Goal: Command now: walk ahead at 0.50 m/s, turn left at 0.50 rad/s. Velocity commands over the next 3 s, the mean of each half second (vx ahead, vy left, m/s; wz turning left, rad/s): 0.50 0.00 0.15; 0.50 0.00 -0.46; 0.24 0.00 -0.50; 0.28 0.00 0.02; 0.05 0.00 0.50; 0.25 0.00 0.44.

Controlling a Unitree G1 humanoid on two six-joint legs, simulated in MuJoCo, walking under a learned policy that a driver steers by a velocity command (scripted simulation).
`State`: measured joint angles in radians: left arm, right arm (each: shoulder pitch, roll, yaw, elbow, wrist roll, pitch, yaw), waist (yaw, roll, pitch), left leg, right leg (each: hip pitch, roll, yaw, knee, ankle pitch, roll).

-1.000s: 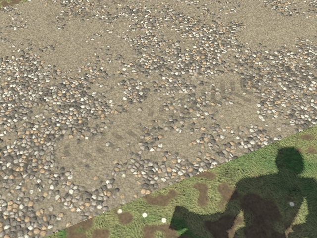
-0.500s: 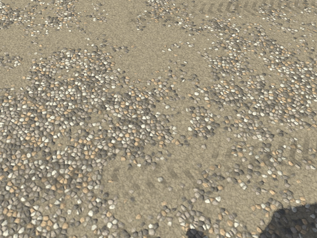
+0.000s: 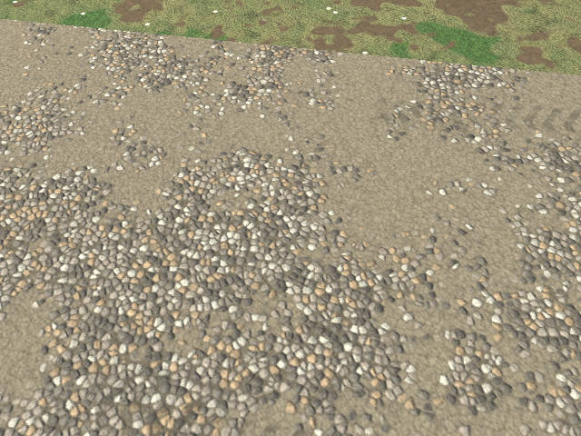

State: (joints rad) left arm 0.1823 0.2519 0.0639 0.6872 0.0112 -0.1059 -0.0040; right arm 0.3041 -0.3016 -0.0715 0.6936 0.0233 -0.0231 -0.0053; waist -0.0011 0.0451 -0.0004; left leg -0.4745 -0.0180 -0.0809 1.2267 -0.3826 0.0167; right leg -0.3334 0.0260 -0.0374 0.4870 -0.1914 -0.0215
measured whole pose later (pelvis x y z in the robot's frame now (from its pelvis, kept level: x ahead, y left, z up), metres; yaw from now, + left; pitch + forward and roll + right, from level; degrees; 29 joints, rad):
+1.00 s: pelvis +0.52 +0.00 -0.01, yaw -15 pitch +2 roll +0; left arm 0.19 0.29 0.07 0.71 -0.02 -0.05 -0.04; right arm 0.23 -0.29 -0.06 0.77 0.01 -0.11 -0.01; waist 0.00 0.01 0.06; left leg -0.38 0.05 -0.02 1.23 -0.42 -0.01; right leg -0.41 0.08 -0.02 0.56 -0.18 -0.10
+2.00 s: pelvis +0.83 -0.11 +0.01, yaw -26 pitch +3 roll +0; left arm 0.31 0.26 0.05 0.76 0.00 -0.03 0.03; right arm 0.13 -0.27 -0.05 0.71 0.01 -0.02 0.04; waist 0.05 0.04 0.01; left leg -0.58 0.03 0.00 0.68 -0.12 -0.02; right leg -0.08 0.00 -0.09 0.35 -0.32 -0.02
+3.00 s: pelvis +0.96 -0.12 +0.00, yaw +4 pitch +2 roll +0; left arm 0.32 0.31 0.07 0.75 -0.03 -0.05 -0.02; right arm 0.26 -0.25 -0.04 0.67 0.01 -0.04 0.02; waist 0.02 -0.04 -0.04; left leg -0.24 -0.02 0.03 0.53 -0.33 0.05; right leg -0.44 -0.08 -0.02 1.03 -0.42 -0.01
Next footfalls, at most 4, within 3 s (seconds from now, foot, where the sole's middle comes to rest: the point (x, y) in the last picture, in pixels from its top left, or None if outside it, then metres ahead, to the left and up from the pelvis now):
0.34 left None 0.32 0.17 -0.77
0.88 right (349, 385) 0.61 -0.09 -0.77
1.32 left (305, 288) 0.88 0.01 -0.77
1.68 right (384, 337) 0.73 -0.18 -0.77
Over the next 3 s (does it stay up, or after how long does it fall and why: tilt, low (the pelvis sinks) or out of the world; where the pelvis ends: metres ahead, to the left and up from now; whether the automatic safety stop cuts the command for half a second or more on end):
stays up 0.96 -0.12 0.00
